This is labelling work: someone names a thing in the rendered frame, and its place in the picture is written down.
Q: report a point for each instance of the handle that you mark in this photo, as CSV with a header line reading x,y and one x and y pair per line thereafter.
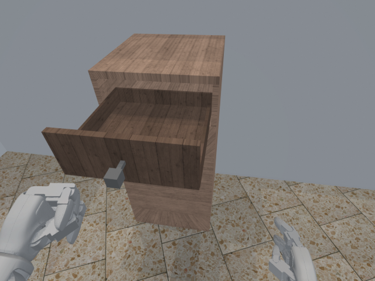
x,y
114,177

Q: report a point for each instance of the robot left hand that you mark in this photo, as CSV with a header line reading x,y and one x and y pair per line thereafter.
x,y
55,206

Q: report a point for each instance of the cabinet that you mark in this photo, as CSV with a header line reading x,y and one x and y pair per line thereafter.
x,y
177,63

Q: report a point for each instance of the drawer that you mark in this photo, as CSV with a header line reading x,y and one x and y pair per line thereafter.
x,y
160,134

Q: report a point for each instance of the left robot forearm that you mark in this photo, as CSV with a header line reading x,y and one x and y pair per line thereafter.
x,y
14,268

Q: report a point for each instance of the robot right hand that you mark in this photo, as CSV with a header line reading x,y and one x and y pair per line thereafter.
x,y
297,264

